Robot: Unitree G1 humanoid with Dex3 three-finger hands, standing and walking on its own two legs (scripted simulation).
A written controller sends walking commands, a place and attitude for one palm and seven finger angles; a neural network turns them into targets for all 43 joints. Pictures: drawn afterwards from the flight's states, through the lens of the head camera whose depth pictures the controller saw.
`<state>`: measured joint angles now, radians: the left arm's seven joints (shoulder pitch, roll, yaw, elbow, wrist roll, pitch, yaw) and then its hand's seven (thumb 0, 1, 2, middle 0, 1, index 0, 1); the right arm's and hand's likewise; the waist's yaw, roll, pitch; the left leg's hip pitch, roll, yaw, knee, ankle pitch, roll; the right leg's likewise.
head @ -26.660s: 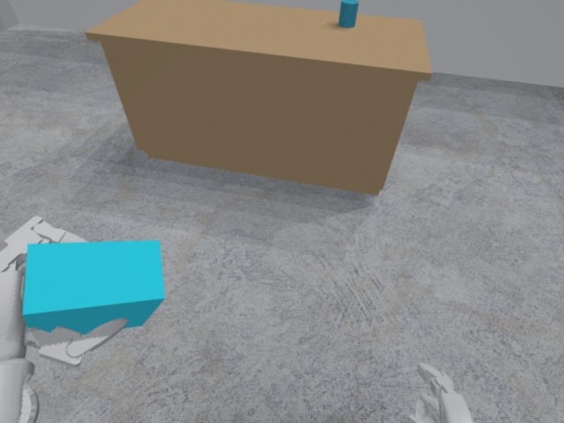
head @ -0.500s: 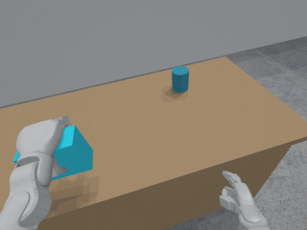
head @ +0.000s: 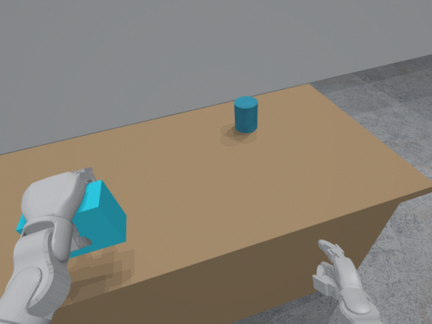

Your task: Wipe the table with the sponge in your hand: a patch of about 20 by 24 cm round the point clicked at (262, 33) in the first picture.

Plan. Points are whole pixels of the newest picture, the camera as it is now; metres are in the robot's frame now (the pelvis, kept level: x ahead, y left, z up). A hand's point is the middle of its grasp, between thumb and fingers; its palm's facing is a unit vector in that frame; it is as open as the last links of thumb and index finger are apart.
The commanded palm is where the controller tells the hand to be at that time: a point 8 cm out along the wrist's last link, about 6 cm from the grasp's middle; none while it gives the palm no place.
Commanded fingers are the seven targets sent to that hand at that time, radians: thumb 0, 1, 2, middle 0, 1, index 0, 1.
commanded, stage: move the sponge above the wiping area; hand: left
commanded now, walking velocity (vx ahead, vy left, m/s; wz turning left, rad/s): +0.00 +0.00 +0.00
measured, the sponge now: (83, 227) +0.23 +0.30 +0.08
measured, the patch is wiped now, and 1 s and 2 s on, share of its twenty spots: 0.00 0.00 0.00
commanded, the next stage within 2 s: none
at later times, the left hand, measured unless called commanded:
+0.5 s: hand (89, 205) +0.26 +0.29 +0.11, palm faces +0.04 -0.09 -1.00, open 10.3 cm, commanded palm +0.23 +0.29 +0.17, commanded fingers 0.00 0.10 1.30 -1.20 -1.60 -1.20 -1.60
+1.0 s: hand (101, 208) +0.27 +0.28 +0.09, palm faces +0.01 -0.10 -0.99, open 10.3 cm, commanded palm +0.24 +0.28 +0.15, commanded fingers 0.00 0.10 1.30 -1.20 -1.60 -1.20 -1.60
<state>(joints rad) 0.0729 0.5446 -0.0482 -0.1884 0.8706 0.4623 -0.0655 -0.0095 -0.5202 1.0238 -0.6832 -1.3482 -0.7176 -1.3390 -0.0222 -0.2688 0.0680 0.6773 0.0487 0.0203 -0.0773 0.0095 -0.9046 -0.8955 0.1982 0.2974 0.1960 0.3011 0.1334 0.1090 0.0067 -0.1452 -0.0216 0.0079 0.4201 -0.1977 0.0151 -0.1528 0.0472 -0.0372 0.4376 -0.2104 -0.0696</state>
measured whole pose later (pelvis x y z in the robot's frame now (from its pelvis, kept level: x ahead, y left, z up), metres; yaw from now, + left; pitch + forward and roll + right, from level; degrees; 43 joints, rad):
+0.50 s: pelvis +0.00 +0.01 +0.00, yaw +0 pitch -3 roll +1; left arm -0.01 0.49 -0.08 -0.07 0.90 0.45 -0.03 -0.01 -0.52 1.02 -0.68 -1.35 -0.72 -1.34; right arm 0.00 -0.26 0.05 0.70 0.05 0.01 -0.08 0.01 -0.90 -0.90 0.20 0.30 0.20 0.30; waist 0.12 0.11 0.00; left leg -0.15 -0.03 0.01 0.41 -0.20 0.02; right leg -0.16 0.04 -0.03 0.43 -0.21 -0.06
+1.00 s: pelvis +0.01 +0.01 +0.00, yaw +0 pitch -2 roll +0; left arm -0.02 0.44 -0.16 -0.04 0.94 0.47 -0.01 -0.01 -0.52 1.02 -0.68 -1.34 -0.72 -1.34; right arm -0.02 -0.25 0.06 0.69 0.05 0.03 -0.06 0.01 -0.90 -0.90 0.20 0.30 0.20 0.30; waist 0.13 0.10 -0.01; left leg -0.15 -0.04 0.01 0.40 -0.20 0.03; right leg -0.16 0.03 -0.03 0.41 -0.21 -0.05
